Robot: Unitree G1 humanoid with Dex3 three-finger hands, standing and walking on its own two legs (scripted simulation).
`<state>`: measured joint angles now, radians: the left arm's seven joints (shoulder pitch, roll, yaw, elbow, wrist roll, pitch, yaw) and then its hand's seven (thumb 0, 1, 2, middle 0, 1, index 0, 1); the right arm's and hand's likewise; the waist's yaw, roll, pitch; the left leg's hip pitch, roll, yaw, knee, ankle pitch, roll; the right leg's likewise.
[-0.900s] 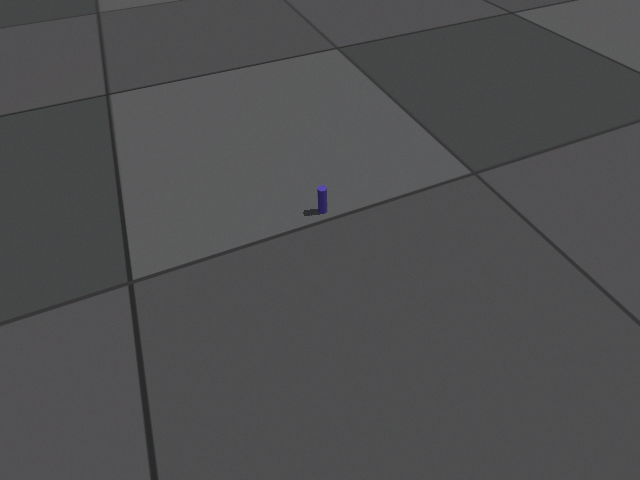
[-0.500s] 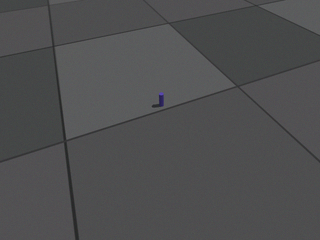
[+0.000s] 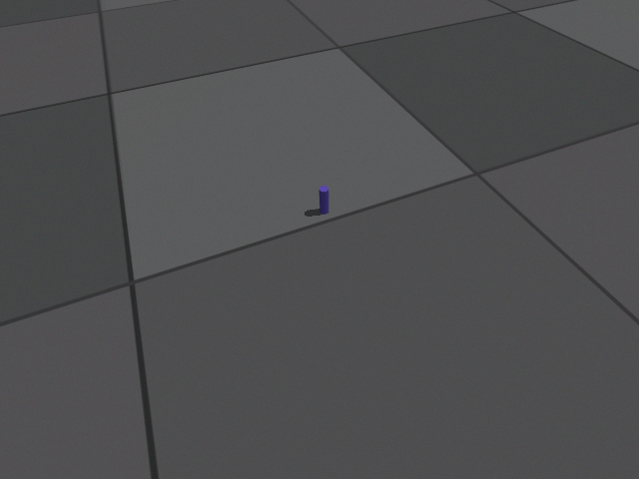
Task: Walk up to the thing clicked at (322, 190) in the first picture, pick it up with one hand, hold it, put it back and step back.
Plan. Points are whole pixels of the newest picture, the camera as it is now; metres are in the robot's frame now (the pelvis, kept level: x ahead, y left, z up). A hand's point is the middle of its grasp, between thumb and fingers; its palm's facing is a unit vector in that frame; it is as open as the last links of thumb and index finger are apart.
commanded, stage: stand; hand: left
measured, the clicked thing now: (324, 200) +1.36 +0.01 -0.72
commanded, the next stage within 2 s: walk up in 0.22 s
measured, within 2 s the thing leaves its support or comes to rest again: neither
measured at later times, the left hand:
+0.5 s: hand out of the picture +0.14 +0.24 -0.14, palm faces -0.14 -0.90 -0.40, open 7.4 cm
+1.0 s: hand (212, 388) +0.31 +0.21 -0.18, palm faces -0.14 -0.93 -0.35, open 7.4 cm
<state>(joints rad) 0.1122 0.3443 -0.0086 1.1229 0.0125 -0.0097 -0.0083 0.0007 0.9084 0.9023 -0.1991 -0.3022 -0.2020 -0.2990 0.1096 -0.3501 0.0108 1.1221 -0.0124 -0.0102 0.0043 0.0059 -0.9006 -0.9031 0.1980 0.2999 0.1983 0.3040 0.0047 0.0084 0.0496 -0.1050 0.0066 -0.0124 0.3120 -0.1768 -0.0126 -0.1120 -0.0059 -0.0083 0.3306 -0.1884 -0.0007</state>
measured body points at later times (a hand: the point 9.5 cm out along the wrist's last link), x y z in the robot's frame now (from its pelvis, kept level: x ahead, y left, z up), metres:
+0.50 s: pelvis +0.05 -0.05 -0.02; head +0.06 -0.07 +0.43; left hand +0.15 +0.29 -0.11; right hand +0.06 -0.39 -0.14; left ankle +0.00 +0.13 -0.75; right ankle +0.11 -0.19 -0.74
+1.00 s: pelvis +0.25 -0.06 -0.03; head +0.27 -0.05 +0.42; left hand +0.32 +0.25 -0.15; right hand +0.31 -0.39 -0.12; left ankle +0.35 +0.05 -0.75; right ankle +0.14 -0.19 -0.70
